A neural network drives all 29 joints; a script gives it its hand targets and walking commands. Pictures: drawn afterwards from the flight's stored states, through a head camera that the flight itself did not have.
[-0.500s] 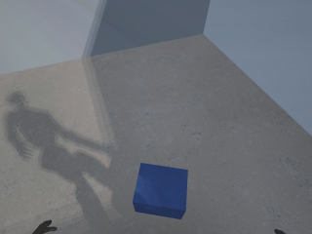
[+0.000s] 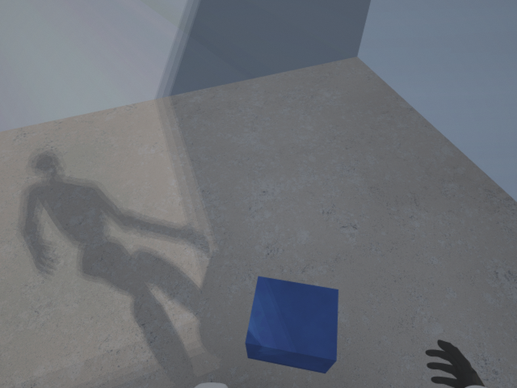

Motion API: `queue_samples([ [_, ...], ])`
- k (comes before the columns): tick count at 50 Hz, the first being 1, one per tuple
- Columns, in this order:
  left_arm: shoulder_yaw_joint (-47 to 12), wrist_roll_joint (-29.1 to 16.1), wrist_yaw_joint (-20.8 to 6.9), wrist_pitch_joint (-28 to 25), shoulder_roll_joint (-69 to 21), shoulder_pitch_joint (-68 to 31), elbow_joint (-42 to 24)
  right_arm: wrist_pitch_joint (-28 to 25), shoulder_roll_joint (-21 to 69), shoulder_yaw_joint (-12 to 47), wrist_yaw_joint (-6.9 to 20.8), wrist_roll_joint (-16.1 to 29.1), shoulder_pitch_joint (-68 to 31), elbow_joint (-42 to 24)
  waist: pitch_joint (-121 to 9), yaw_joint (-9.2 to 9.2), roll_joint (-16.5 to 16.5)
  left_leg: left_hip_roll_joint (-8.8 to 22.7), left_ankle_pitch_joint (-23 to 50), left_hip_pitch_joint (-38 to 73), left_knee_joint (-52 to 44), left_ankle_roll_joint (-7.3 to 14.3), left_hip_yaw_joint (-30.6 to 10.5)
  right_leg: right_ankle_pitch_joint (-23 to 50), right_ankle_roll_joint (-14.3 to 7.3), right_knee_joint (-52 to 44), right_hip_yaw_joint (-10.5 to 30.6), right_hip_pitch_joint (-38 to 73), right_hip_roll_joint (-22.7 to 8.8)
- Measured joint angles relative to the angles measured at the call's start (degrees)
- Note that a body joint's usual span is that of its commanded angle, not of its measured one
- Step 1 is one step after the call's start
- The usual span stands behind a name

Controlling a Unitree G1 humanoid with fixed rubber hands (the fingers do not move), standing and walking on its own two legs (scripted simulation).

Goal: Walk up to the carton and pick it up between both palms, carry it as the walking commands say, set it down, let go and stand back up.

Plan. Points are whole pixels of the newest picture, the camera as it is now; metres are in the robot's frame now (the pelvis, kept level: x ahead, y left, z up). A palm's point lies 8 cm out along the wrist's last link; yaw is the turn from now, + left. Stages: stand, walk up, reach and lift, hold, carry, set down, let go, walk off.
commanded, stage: walk up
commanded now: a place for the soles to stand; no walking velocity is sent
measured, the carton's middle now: (291, 324) +0.40 -0.06 -0.66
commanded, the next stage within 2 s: none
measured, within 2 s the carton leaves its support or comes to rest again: neither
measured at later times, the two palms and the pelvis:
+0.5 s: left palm (70, 374) +0.14 +0.32 -0.09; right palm out of the picture +0.09 -0.33 -0.09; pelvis +0.02 +0.00 +0.01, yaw -7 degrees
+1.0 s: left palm (81, 359) +0.16 +0.31 -0.08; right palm out of the picture +0.04 -0.34 -0.10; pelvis +0.01 +0.00 +0.00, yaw -12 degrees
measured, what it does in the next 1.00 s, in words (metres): stands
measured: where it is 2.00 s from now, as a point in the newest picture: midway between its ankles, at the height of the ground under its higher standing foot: outside the picture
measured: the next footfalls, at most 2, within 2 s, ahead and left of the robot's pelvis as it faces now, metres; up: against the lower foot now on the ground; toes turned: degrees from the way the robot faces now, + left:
none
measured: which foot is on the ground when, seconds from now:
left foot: down 0.00-1.00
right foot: down 0.00-1.00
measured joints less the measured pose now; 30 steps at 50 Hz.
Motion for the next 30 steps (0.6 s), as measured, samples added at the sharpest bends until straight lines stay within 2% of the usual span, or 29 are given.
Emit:
queue_samples([
  [4, -0.4, 0.0, 0.1, -0.9, -0.4, -1.4, 1.1, -1.6, 0.5, 0.6, 0.2, 0.2, -1.7, 0.7, -1.0, -0.2, 0.3, 0.7, 0.7, 1.2, -2.8, 0.3, 1.4, 2.1, 1.2, -4.6, 1.2, 1.2, 0.5],
  [10, -0.6, -0.1, 0.5, -1.0, -0.2, -4.7, 2.5, -2.1, 0.3, 0.5, 0.2, 0.3, -2.7, 2.1, -1.7, -0.77, -0.1, 1.3, 0.5, 2.3, -4.0, 0.4, 3.4, 3.3, 1.9, -6.8, 2.9, 1.7, 0.7],
  [22, -0.5, 0.2, 1.0, -0.3, -0.8, -8.4, 5.4, -1.4, -1.3, -0.5, 0.2, 0.1, 0.2, 5.6, -2.3, -2.17, -0.3, 2.7, -0.1, 3.7, -4.5, 0.0, 6.3, 3.3, 1.8, -6.3, 5.4, 1.0, 1.4],
  [30, -0.2, 0.4, 1.2, 0.1, -1.4, -8.5, 6.3, -1.4, -1.6, -1.1, 0.3, -0.2, 2.6, 5.4, -1.8, -2.81, 0.3, 3.6, -0.1, 4.3, -4.8, -0.5, 7.9, 3.3, 1.5, -5.3, 6.8, 0.0, 2.1],
])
